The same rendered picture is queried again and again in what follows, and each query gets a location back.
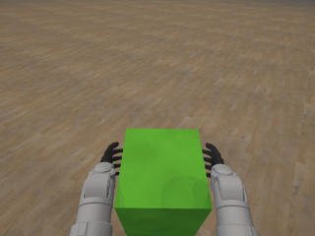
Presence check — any right robot hand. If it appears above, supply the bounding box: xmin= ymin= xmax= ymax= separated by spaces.
xmin=202 ymin=143 xmax=224 ymax=178

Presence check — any carton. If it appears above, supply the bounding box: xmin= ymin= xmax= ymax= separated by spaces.
xmin=114 ymin=128 xmax=213 ymax=236

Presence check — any robot right forearm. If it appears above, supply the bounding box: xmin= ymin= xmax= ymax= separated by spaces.
xmin=211 ymin=163 xmax=260 ymax=236

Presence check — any robot left forearm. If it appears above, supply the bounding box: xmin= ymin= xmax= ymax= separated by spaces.
xmin=69 ymin=162 xmax=116 ymax=236

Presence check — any left robot hand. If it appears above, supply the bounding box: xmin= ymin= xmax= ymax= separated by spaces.
xmin=100 ymin=142 xmax=123 ymax=176

